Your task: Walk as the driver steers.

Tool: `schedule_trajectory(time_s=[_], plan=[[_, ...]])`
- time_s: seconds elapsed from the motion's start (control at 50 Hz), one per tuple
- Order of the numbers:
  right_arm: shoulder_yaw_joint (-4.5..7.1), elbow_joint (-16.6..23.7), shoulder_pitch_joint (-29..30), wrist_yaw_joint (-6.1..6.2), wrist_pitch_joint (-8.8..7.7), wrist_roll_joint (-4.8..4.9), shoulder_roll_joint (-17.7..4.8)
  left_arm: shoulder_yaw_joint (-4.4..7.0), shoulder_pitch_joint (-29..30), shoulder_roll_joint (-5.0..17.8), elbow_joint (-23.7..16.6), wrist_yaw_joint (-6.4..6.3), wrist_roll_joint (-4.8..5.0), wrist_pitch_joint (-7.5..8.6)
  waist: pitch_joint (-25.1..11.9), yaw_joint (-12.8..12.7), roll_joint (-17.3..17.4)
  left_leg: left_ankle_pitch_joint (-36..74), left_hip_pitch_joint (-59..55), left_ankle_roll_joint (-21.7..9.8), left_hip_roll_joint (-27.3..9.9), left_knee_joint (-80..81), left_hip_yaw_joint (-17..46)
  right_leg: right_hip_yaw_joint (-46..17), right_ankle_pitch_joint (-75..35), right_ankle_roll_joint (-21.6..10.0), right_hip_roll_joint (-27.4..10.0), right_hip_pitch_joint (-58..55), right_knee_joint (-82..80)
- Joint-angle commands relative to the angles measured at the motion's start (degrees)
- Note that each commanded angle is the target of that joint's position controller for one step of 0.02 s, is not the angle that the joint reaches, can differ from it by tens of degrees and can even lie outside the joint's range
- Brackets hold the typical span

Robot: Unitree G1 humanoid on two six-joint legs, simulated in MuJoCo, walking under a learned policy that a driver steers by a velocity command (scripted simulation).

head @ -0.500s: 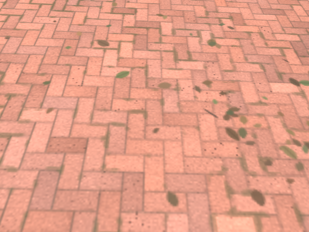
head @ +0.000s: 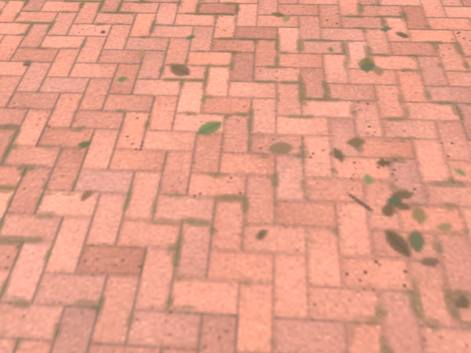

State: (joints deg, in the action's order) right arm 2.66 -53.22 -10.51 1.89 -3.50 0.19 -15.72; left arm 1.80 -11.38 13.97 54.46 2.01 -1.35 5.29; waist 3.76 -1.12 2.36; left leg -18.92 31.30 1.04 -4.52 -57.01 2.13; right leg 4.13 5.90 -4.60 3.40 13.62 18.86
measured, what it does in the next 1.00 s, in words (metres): walks ahead: left foot, then right foot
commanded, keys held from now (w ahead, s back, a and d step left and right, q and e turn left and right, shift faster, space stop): no key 0.06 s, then w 0.94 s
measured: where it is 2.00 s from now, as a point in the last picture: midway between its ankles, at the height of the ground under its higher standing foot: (262, 199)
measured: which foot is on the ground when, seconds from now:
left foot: up 0.00-0.22, down 0.24-0.74, up 0.76-1.00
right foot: down 0.00-0.26, up 0.28-0.70, down 0.72-1.00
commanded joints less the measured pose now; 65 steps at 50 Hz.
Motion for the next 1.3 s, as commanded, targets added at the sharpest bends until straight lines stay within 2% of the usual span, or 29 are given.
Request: schedule_trajectory(time_s=[0.02,0.06,0.14,0.2,0.24,0.26,0.28,0.3,0.32,0.34,0.38,0.44,0.52,0.62,0.68,0.72,0.74,0.76,0.78,0.8,0.82,0.84,0.88,1.0,1.08,1.18,1.24,1.28,1.3], plan=[[0.1,0.6,-7.0,0.3,1.11,-0.52,-1.4,1.28,5.0,7.9,-2.9,-1.1,-0.01,0.46,-8.6,3.7,-7.2,8.7,-11.6,0.8,-0.9,11.3,-0.1,-4.5,-36.9,-9.4,-13.9,2.5,-5.1],[0.37,1.2,-4.1,0.12,1.57,-0.21,-2.5,1.42,3.1,8.9,-1.6,-1.53,0.27,-0.39,-9.2,2.4,-6.9,12.7,-13.3,1.1,-0.1,15.9,-0.5,-5.1,-30.0,-8.9,-14.1,1.2,-5.4],[1.1,4.0,4.0,-0.26,1.89,0.36,-4.9,2.68,-0.3,12.0,-0.1,-2.13,2.08,-2.05,-3.3,-0.8,-7.4,6.3,-7.4,-0.8,0.1,20.4,-1.0,-14.1,11.9,-9.1,-17.6,-1.1,-10.4],[1.3,3.8,4.1,-0.98,-0.01,0.42,-4.4,2.76,-1.4,11.1,0.0,-2.87,2.71,-2.45,-1.3,0.4,-6.0,5.3,-8.4,-3.1,0.8,28.1,-2.8,-16.4,18.1,-7.8,-18.1,-4.3,-7.7],[2.1,1.0,-2.7,-1.01,-0.87,0.35,-5.2,1.99,-1.5,8.5,-0.3,-2.88,2.42,-2.35,-4.3,3.2,-4.1,6.3,-19.5,-4.9,0.8,31.4,-1.9,-13.1,13.1,-5.5,-14.3,-0.5,-0.1],[3.14,-0.4,-6.9,-0.72,-1.06,0.41,-8.9,1.07,-0.6,5.3,-1.6,-2.54,2.12,-1.65,-6.5,3.7,2.6,5.8,-28.1,-8.2,-4.9,34.0,6.4,-6.8,10.5,-2.7,-8.8,7.2,10.3],[4.48,-2.4,-12.4,-0.88,-0.88,1.14,-12.3,0.48,2.0,3.2,-3.7,-2.34,1.72,-0.59,-7.2,5.1,13.4,1.7,-38.1,-14.1,-12.3,40.4,21.2,1.5,17.2,1.0,-1.0,21.5,23.9],[3.76,-2.6,-16.3,-1.37,-1.57,0.61,-9.7,1.27,5.8,7.1,-4.7,-2.08,1.85,0.22,-6.6,8.3,11.8,3.8,-42.9,-17.6,-17.2,43.2,30.2,-3.3,28.2,1.5,-1.4,31.3,36.0],[2.86,-1.8,-13.6,-1.58,-2.34,-0.24,-7.3,1.83,4.7,8.5,-4.2,-1.46,3.03,0.69,-6.1,5.9,7.0,7.0,-42.3,-16.6,-16.6,41.9,27.0,-7.1,25.5,0.6,-4.5,33.8,42.2],[2.59,-0.6,-10.4,-1.83,-2.78,-0.23,-6.4,1.85,3.7,8.2,-3.4,-1.11,3.43,0.7,-6.2,4.3,5.1,8.7,-40.6,-15.1,-14.7,42.3,22.6,-7.4,20.9,0.1,-6.6,33.7,43.6],[1.99,0.2,-7.1,-2.09,-2.87,0.36,-5.0,2.1,5.6,7.8,-3.3,-0.84,2.9,0.38,-3.5,3.0,3.0,13.1,-35.8,-13.0,-12.8,45.6,16.6,-7.3,13.4,0.7,-9.5,32.1,39.9],[2.19,-0.5,-8.2,-1.87,-2.48,0.06,-6.0,1.85,7.8,5.7,-3.7,-0.78,2.19,-0.39,-2.5,2.7,2.8,19.7,-31.8,-12.6,-9.4,48.6,9.5,-4.9,5.9,3.3,-9.1,28.4,33.5],[2.49,-1.7,-10.6,-1.17,-2.24,0.17,-7.3,1.03,13.8,3.3,-5.2,-0.85,2.28,-0.8,-0.8,4.2,2.8,20.7,-28.0,-11.4,-7.0,50.1,3.3,-3.1,-3.4,4.5,-7.6,23.1,20.2],[2.83,-3.8,-14.0,-1.12,-1.83,0.88,-7.5,0.96,19.0,4.3,-7.1,-0.08,2.9,-0.56,1.7,5.2,3.6,18.5,-30.6,-11.0,-9.6,49.3,2.6,-3.2,-4.8,2.7,-7.0,20.6,13.0],[3.37,-4.0,-12.4,-0.91,-1.1,1.14,-8.4,1.91,15.9,6.6,-7.0,0.44,2.86,-0.02,0.1,2.0,4.1,27.5,-33.7,-9.6,-11.4,44.5,2.2,-2.5,-0.9,0.2,-5.9,14.9,11.0],[2.87,-3.4,-11.0,-0.8,-0.54,0.85,-7.1,4.3,1.4,10.2,-2.4,0.0,2.73,-0.12,-8.1,-4.9,3.0,41.4,-29.2,-7.1,-7.1,28.1,-1.9,-0.5,-0.9,-2.3,-3.2,-5.2,10.1],[1.95,-1.9,-11.4,-0.74,-0.44,-0.25,-5.4,5.65,-9.2,14.4,-0.1,-0.58,2.19,-0.29,-16.1,-8.2,-4.0,27.4,-17.3,-4.8,-3.4,9.9,-4.6,-12.4,0.8,-5.8,-13.3,-22.0,10.6],[-0.11,-1.3,-17.7,-1.15,-1.65,0.1,2.4,6.06,-12.9,17.6,1.2,-0.32,1.76,-0.69,-23.1,-4.6,-20.1,-10.2,3.0,-1.4,7.4,-9.5,-3.0,-40.7,15.6,-14.5,-25.5,-36.7,0.9],[1.02,-1.7,-14.3,-1.38,-2.95,1.43,-2.9,4.57,-10.6,12.8,0.7,-0.09,2.3,-0.36,-20.1,-5.8,-14.9,-13.9,9.1,-2.4,5.1,-17.8,4.6,-44.7,21.6,-13.1,-24.6,-33.7,-3.5],[1.89,-0.1,-9.7,-1.58,-3.81,2.63,-5.9,3.81,-5.3,10.2,-0.5,-0.19,2.34,0.04,-12.6,-4.7,-12.5,-9.4,13.0,-3.8,2.1,-19.3,3.7,-36.6,18.5,-10.9,-23.2,-27.0,-4.0],[2.03,0.3,-7.2,-1.17,-4.04,2.44,-6.3,3.28,-0.8,8.6,-1.6,-0.12,2.01,0.37,-8.9,-2.8,-7.5,-3.7,10.7,-4.2,-1.0,-17.1,2.4,-29.9,12.4,-9.5,-21.1,-19.1,-5.1],[2.48,0.5,-5.9,-0.72,-3.84,1.57,-5.9,2.93,1.9,7.1,-2.0,0.09,1.39,0.65,-6.2,-1.2,-5.8,0.0,8.0,-4.1,-2.8,-13.8,2.0,-25.1,6.6,-8.8,-19.3,-12.2,-6.4],[2.59,0.2,-7.8,-0.54,-2.49,1.12,-3.5,2.35,2.8,5.3,-1.5,0.21,0.83,0.96,-5.4,1.4,-7.0,3.0,2.3,-4.2,-4.6,-10.1,2.4,-19.6,2.0,-8.4,-16.9,-6.0,-9.3],[2.6,3.9,1.6,-0.68,-1.24,0.14,-2.5,2.85,-3.2,8.3,0.9,-1.8,1.28,0.8,-1.0,0.4,-4.8,16.0,9.2,-1.3,-5.0,6.7,0.9,-12.5,-5.6,-8.5,-15.7,-6.2,-13.3],[1.68,6.1,9.6,-1.74,-1.67,0.55,-1.2,2.76,-7.2,8.7,2.0,-2.22,1.82,0.43,0.5,-2.1,-5.0,25.0,6.4,-1.4,-2.4,19.4,-1.9,-8.1,-6.7,-6.7,-13.7,-7.3,-13.7],[0.95,9.2,17.2,-3.54,-2.24,1.17,-1.5,3.04,-12.8,9.2,4.3,-2.39,2.23,-0.92,2.4,-4.1,-4.9,21.6,8.6,-2.7,-0.6,26.5,-2.4,-8.0,-10.0,-6.6,-17.3,-17.2,-9.9],[1.61,9.5,14.5,-4.22,-2.57,1.32,-3.8,3.64,-11.6,10.5,4.3,-2.69,2.35,-1.68,-0.2,-0.9,-6.8,15.5,2.1,-5.0,1.6,28.6,-3.5,-7.7,-23.5,-5.1,-18.8,-20.9,-4.1],[3.85,5.3,0.2,-3.75,-2.52,1.04,-7.9,3.36,-9.4,9.9,3.5,-2.7,2.23,-2.21,-9.2,6.5,-7.0,16.3,-18.5,-7.9,4.8,29.8,-6.0,-4.5,-37.6,-2.7,-15.0,-17.2,12.1],[5.0,2.9,-10.8,-3.14,-2.39,0.2,-11.8,2.46,-9.6,8.0,2.1,-2.71,1.33,-2.16,-17.6,10.0,-2.0,17.4,-37.3,-11.6,-4.7,27.5,4.8,-2.5,-22.8,-0.9,-11.8,-4.4,29.4]])
Keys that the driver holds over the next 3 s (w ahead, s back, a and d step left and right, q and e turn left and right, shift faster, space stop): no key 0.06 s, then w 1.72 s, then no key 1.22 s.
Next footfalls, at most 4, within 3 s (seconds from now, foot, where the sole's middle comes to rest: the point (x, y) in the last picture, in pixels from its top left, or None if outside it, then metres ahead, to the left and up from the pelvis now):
0.24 left None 0.15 0.14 -0.78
0.72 right None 0.45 -0.12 -0.78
1.30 left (223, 248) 0.77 0.11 -0.78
1.84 right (296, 175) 1.07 -0.14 -0.78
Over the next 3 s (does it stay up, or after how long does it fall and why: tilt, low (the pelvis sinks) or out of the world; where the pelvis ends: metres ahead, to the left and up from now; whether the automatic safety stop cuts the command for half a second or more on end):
stays up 1.06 -0.03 0.00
